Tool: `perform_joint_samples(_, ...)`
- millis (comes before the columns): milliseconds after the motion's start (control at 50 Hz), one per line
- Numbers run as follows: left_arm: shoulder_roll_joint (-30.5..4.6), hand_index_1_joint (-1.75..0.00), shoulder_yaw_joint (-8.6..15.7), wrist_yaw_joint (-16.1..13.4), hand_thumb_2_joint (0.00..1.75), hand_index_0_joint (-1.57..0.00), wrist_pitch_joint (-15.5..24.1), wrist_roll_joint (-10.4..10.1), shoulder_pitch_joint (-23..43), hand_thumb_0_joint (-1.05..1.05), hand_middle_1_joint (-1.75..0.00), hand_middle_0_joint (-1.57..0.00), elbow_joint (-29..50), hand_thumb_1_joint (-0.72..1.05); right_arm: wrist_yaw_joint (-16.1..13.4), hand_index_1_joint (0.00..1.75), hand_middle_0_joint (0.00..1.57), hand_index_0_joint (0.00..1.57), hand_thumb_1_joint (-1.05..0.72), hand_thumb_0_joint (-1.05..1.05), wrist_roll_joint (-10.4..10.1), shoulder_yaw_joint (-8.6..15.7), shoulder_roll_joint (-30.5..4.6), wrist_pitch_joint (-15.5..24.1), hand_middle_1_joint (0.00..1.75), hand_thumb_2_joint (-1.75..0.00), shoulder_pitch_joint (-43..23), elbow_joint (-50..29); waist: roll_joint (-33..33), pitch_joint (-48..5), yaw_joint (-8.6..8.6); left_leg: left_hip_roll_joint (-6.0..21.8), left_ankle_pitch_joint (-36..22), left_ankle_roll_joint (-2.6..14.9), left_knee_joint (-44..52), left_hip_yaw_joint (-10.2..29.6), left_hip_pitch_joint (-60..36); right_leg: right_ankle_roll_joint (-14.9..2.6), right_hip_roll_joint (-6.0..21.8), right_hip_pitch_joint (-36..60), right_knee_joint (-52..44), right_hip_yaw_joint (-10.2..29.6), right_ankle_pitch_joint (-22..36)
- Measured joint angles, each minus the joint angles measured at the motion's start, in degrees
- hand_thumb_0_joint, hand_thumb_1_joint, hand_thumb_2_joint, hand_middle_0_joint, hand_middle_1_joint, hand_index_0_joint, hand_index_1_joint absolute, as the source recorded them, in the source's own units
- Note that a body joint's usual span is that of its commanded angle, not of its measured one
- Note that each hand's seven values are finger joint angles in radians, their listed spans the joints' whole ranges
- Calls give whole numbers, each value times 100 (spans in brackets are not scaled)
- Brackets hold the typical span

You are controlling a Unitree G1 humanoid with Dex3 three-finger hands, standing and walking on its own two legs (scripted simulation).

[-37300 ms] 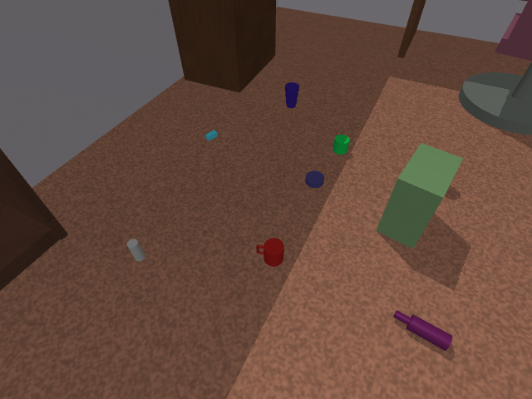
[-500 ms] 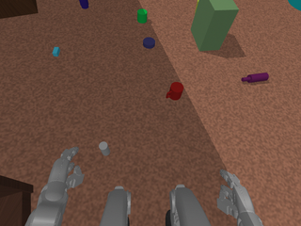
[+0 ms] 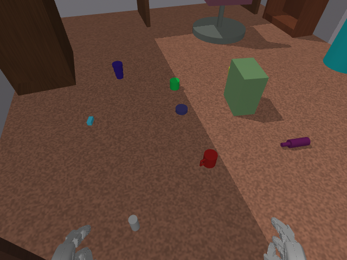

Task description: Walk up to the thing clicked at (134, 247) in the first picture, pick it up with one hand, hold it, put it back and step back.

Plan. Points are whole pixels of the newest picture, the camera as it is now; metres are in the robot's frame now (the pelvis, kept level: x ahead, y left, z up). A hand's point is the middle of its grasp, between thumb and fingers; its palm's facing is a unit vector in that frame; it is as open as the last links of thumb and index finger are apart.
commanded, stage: home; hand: left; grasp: from above
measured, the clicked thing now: (134, 223) +0.45 +0.20 -0.66
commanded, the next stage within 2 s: stand in 1.94 s
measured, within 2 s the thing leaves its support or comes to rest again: neither
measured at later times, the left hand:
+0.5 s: hand out of the picture +0.15 +0.18 -0.05, palm faces +0.05 -0.98 -0.21, open 7.4 cm
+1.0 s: hand out of the picture +0.15 +0.18 -0.05, palm faces +0.05 -0.98 -0.20, open 7.4 cm
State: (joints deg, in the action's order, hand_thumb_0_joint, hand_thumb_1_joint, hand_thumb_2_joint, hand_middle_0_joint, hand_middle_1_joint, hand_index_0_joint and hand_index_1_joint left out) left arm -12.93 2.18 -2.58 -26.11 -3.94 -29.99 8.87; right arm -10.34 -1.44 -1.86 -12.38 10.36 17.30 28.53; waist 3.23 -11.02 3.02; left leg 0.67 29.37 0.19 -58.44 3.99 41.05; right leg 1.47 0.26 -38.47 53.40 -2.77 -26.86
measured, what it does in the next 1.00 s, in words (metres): stands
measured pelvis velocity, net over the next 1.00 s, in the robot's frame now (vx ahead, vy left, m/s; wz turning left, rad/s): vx -0.01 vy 0.00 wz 0.00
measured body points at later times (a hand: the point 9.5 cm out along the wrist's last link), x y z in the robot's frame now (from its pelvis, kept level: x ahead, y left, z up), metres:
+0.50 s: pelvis -0.01 +0.00 +0.00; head +0.01 +0.00 +0.45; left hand +0.15 +0.23 -0.03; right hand +0.15 -0.24 -0.06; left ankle -0.01 +0.11 -0.68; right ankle -0.01 -0.14 -0.68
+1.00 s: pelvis -0.01 +0.00 +0.00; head +0.01 +0.00 +0.45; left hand +0.15 +0.23 -0.03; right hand +0.15 -0.25 -0.06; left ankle -0.01 +0.11 -0.68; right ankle -0.01 -0.14 -0.68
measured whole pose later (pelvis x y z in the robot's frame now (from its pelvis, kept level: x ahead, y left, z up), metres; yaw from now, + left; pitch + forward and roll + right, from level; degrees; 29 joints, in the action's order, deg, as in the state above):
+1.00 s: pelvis -0.01 +0.00 +0.00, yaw +0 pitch +10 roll -3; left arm -13.0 1.7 -1.3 -26.0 -3.0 -28.4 7.2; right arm -10.2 -0.8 -1.6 -12.5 12.8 16.5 30.5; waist 2.5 -9.3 2.2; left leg 0.7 28.9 -0.2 -58.2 3.9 39.2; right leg 1.2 0.2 -37.0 53.8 -2.6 -26.7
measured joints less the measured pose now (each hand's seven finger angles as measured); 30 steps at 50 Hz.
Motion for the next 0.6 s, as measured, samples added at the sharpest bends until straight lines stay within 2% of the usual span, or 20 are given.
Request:
perform_joint_samples(200,7,-30,-23,124,90,-21,-2,81,109,1,-30,-20,-118,90,33,30,21,20,-90,1,62,-13,-15,192,30,-90,-199,2,-91,157,-111,-22,-55,-20,25,28,-112,-16,21,109,14,-27,21)
perform_joint_samples(600,-9,-30,-32,105,90,-21,20,70,152,1,-30,-20,-136,90,20,30,21,20,-90,1,52,-26,13,200,30,-90,-2,169,-54,215,-64,1,-94,-29,32,-4,-119,-25,-1,91,25,7,66)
